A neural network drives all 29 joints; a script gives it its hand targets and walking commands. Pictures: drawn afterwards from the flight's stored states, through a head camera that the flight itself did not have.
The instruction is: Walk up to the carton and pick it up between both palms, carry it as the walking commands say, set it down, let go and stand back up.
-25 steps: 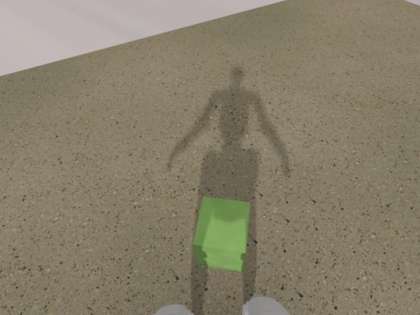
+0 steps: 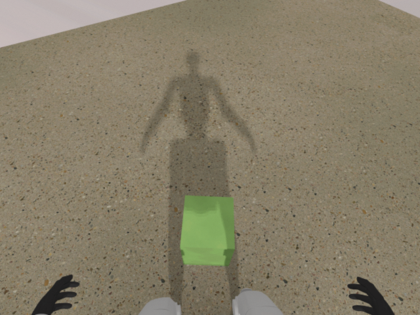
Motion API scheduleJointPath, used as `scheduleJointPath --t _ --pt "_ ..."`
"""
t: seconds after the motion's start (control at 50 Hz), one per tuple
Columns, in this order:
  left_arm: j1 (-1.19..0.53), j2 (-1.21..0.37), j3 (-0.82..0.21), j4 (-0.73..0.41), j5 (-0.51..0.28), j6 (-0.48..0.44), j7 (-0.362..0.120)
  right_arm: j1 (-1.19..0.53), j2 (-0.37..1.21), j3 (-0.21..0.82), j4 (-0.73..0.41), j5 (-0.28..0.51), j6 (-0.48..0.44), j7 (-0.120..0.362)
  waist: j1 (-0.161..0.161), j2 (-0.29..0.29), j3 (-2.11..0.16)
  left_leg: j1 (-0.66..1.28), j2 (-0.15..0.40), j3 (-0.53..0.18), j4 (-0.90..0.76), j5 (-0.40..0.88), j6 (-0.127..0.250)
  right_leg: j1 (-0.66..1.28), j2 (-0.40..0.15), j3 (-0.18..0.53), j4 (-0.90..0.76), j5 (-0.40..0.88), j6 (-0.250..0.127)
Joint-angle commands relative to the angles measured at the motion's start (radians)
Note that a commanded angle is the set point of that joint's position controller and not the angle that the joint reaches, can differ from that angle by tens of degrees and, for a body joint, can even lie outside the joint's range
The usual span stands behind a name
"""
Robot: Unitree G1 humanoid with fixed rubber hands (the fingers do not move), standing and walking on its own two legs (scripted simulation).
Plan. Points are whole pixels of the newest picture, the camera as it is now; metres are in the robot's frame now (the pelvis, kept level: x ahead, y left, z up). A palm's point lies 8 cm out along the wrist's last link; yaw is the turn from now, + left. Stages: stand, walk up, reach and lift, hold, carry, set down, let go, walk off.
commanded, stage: walk up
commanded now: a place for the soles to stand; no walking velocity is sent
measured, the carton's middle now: (207, 232) +0.48 +0.00 -0.60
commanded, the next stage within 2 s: reach and lift in 1.76 s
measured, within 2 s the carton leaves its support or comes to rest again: neither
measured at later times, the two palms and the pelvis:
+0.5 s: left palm out of the picture +0.10 +0.30 -0.08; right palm out of the picture +0.09 -0.32 -0.09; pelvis +0.00 -0.01 +0.02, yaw -4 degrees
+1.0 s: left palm (60, 293) +0.16 +0.28 -0.07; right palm out of the picture +0.07 -0.32 -0.08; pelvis +0.00 +0.00 +0.03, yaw -6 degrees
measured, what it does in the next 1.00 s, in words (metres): stands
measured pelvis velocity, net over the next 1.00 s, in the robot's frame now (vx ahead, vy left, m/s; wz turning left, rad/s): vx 0.00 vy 0.00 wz -0.10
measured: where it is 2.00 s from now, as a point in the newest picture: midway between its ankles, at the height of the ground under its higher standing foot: outside the picture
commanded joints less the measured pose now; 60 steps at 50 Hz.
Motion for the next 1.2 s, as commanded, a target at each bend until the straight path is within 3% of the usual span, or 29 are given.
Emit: scheduleJointPath --t 0.0,0.08,0.12,0.16,0.22,0.28,0.32,0.34,0.38,0.44,0.46,0.48,0.52,0.56,0.58,0.6,0.64,0.7,0.78,0.8,0.84,0.92,1.02,1.08,1.12,1.18 --pt "0.047 0.211 0.055 -0.030 0.004 -0.015 0.004 -0.029 -0.265 -0.065 -0.058 -0.001 -0.010 -0.009 0.010 0.108 -0.148 0.055 0.170 -0.206 -0.291 0.245 0.116 0.073 -0.036 0.007 -0.085 0.284 -0.070" --pt "0.040 0.228 0.061 -0.021 0.006 -0.015 0.004 -0.063 -0.233 -0.052 -0.055 0.002 -0.002 -0.004 0.011 0.052 -0.144 0.036 0.094 -0.124 -0.257 0.094 0.060 0.080 -0.077 0.128 -0.165 0.274 -0.108" --pt "0.024 0.233 0.057 -0.021 0.010 -0.016 0.006 -0.060 -0.221 -0.048 -0.046 0.003 0.000 -0.001 0.001 0.021 -0.137 0.063 0.068 -0.114 -0.251 0.061 0.051 0.046 -0.100 0.196 -0.214 0.239 -0.125" --pt "0.011 0.234 0.052 -0.019 0.012 -0.014 0.005 -0.048 -0.220 -0.047 -0.033 0.004 0.000 0.001 -0.007 0.002 -0.135 0.100 0.061 -0.116 -0.272 0.044 0.052 0.020 -0.103 0.216 -0.238 0.223 -0.125" --pt "0.003 0.220 0.048 -0.011 0.009 -0.008 0.002 -0.035 -0.234 -0.050 -0.016 0.000 -0.003 0.002 -0.008 0.017 -0.129 0.138 0.096 -0.131 -0.341 0.046 0.071 0.007 -0.067 0.141 -0.206 0.235 -0.094" --pt "0.027 0.205 0.051 0.002 0.006 -0.003 0.000 -0.039 -0.254 -0.056 -0.011 -0.004 -0.002 0.000 0.004 0.051 -0.123 0.147 0.173 -0.175 -0.404 0.070 0.110 0.027 -0.031 0.046 -0.143 0.245 -0.065" --pt "0.049 0.199 0.054 0.010 0.005 -0.002 -0.002 -0.065 -0.251 -0.056 -0.017 -0.005 0.001 0.000 0.017 0.055 -0.113 0.124 0.174 -0.148 -0.395 0.083 0.106 0.059 -0.031 0.040 -0.160 0.256 -0.066" --pt "0.056 0.201 0.055 0.013 0.005 -0.002 -0.002 -0.074 -0.244 -0.054 -0.019 -0.004 0.004 0.000 0.019 0.043 -0.108 0.115 0.153 -0.121 -0.374 0.079 0.091 0.070 -0.034 0.060 -0.186 0.270 -0.073" --pt "0.047 0.215 0.059 0.010 0.007 -0.004 -0.002 -0.080 -0.220 -0.049 -0.020 0.001 0.010 0.002 0.012 -0.013 -0.101 0.108 0.080 -0.064 -0.307 0.056 0.054 0.066 -0.069 0.168 -0.261 0.275 -0.104" --pt "0.055 0.243 0.057 0.005 0.018 -0.006 0.005 -0.053 -0.190 -0.046 -0.007 0.011 0.016 0.006 0.003 -0.103 -0.141 0.131 -0.018 -0.067 -0.219 0.013 0.023 0.070 -0.159 0.415 -0.390 0.191 -0.176" --pt "0.041 0.247 0.055 0.002 0.020 -0.005 0.006 -0.037 -0.183 -0.045 0.003 0.012 0.015 0.007 -0.003 -0.117 -0.145 0.138 -0.035 -0.080 -0.231 0.000 0.020 0.068 -0.175 0.452 -0.416 0.162 -0.188" --pt "0.015 0.243 0.053 -0.001 0.020 -0.003 0.006 -0.017 -0.180 -0.045 0.016 0.009 0.011 0.007 -0.013 -0.123 -0.143 0.154 -0.034 -0.095 -0.267 0.005 0.023 0.059 -0.177 0.442 -0.419 0.150 -0.181" --pt "-0.037 0.200 0.038 -0.007 0.015 0.000 0.002 0.009 -0.191 -0.046 0.040 0.002 0.000 0.004 -0.030 -0.081 -0.125 0.236 0.022 -0.133 -0.391 0.056 0.047 -0.010 -0.129 0.315 -0.367 0.179 -0.118" --pt "-0.025 0.174 0.036 0.014 0.005 0.004 -0.002 -0.016 -0.231 -0.050 0.044 -0.006 -0.010 0.001 -0.006 0.006 -0.115 0.246 0.146 -0.213 -0.509 0.124 0.102 0.014 -0.030 0.110 -0.217 0.253 -0.047" --pt "-0.015 0.178 0.039 0.024 0.005 0.006 -0.002 -0.034 -0.245 -0.052 0.040 -0.007 -0.011 0.001 0.006 0.024 -0.102 0.234 0.195 -0.230 -0.524 0.195 0.130 0.033 -0.023 0.060 -0.188 0.246 -0.035" --pt "0.000 0.175 0.040 0.029 0.005 0.007 -0.003 -0.060 -0.251 -0.052 0.034 -0.007 -0.012 0.001 0.018 0.042 -0.098 0.216 0.209 -0.213 -0.517 0.248 0.140 0.066 -0.029 0.045 -0.191 0.229 -0.033" --pt "0.018 0.168 0.040 0.040 0.004 0.005 -0.008 -0.084 -0.240 -0.050 0.030 -0.007 -0.007 0.002 0.028 0.052 -0.110 0.195 0.161 -0.135 -0.476 0.263 0.106 0.134 -0.037 0.058 -0.252 0.312 -0.046" --pt "-0.006 0.183 0.044 0.035 0.003 0.003 -0.008 -0.073 -0.212 -0.047 0.030 0.000 0.004 0.002 0.013 0.017 -0.126 0.192 0.085 -0.065 -0.412 0.221 0.049 0.162 -0.061 0.134 -0.286 0.420 -0.078" --pt "-0.032 0.195 0.040 0.026 0.009 0.003 -0.002 -0.052 -0.193 -0.045 0.040 0.004 0.012 0.006 -0.003 -0.037 -0.144 0.229 0.044 -0.061 -0.379 0.166 0.038 0.126 -0.103 0.248 -0.346 0.380 -0.116" --pt "-0.044 0.206 0.040 0.030 0.008 0.001 0.005 -0.066 -0.190 -0.044 0.041 0.010 0.023 0.006 0.002 -0.038 -0.117 0.211 0.040 -0.062 -0.353 0.257 0.036 0.119 -0.125 0.264 -0.352 0.476 -0.115" --pt "-0.041 0.210 0.038 0.032 0.010 0.002 0.010 -0.051 -0.183 -0.045 0.045 0.013 0.029 0.007 -0.002 -0.051 -0.164 0.245 0.033 -0.069 -0.340 0.294 0.033 0.138 -0.136 0.281 -0.358 0.510 -0.124" --pt "-0.075 0.197 0.034 0.028 0.011 0.010 0.009 -0.048 -0.193 -0.051 0.058 0.007 0.030 0.009 -0.006 -0.046 -0.178 0.271 0.046 -0.071 -0.391 0.285 0.043 0.128 -0.115 0.228 -0.347 0.448 -0.101" --pt "-0.069 0.177 0.033 0.027 0.006 0.019 0.004 -0.085 -0.213 -0.057 0.045 -0.001 0.032 0.010 0.010 0.029 -0.147 0.222 0.119 -0.096 -0.479 0.236 0.097 0.127 -0.039 0.096 -0.246 0.336 -0.058" --pt "-0.033 0.178 0.040 0.030 0.008 0.021 0.000 -0.110 -0.214 -0.060 0.021 -0.004 0.036 0.010 0.021 0.055 -0.135 0.177 0.142 -0.098 -0.467 0.195 0.111 0.147 -0.032 0.073 -0.220 0.296 -0.055" --pt "-0.025 0.188 0.046 0.027 0.010 0.019 0.000 -0.108 -0.206 -0.061 0.012 -0.004 0.041 0.010 0.019 0.022 -0.120 0.168 0.111 -0.074 -0.415 0.157 0.089 0.126 -0.053 0.120 -0.272 0.305 -0.068" --pt "-0.040 0.216 0.050 0.015 0.020 0.013 0.003 -0.069 -0.182 -0.059 0.019 0.001 0.048 0.012 -0.004 -0.075 -0.128 0.211 0.022 -0.053 -0.322 0.090 0.040 0.067 -0.127 0.300 -0.407 0.258 -0.120"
